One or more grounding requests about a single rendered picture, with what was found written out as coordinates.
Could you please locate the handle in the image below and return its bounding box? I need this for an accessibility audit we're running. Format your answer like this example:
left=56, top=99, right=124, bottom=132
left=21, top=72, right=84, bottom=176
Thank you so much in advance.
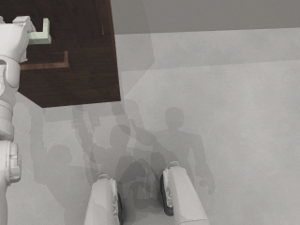
left=20, top=62, right=70, bottom=73
left=27, top=18, right=52, bottom=45

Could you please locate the drawer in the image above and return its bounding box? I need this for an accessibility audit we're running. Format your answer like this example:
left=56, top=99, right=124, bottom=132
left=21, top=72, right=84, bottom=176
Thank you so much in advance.
left=0, top=0, right=103, bottom=39

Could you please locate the robot left shin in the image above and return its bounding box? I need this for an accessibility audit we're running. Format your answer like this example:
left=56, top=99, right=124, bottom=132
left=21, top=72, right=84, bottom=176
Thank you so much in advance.
left=91, top=174, right=120, bottom=225

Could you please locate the robot left thigh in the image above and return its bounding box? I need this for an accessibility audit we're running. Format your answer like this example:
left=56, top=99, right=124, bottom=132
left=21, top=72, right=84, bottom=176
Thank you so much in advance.
left=83, top=177, right=118, bottom=225

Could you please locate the cabinet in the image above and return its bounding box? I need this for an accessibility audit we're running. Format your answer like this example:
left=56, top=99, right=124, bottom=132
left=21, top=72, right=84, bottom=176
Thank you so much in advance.
left=17, top=0, right=121, bottom=108

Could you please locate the left robot upper arm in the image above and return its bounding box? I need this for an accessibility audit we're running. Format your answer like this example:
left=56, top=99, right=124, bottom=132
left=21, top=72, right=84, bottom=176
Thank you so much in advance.
left=0, top=140, right=22, bottom=225

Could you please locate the left robot hand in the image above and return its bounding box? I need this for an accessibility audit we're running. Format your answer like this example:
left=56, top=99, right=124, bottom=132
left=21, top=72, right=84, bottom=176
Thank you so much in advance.
left=0, top=16, right=37, bottom=63

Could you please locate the robot left forearm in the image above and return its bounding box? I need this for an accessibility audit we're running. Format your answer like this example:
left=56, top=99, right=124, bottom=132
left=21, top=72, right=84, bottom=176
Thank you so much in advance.
left=0, top=55, right=21, bottom=142

